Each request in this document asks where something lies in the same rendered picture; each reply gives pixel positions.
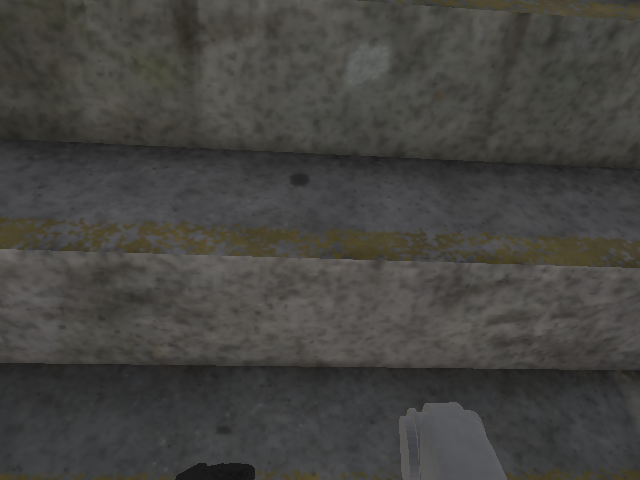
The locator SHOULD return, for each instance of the robot right thigh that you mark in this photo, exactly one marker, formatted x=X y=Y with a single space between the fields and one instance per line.
x=443 y=442

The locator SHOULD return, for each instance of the right robot shin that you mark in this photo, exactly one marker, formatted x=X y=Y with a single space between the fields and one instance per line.
x=476 y=415

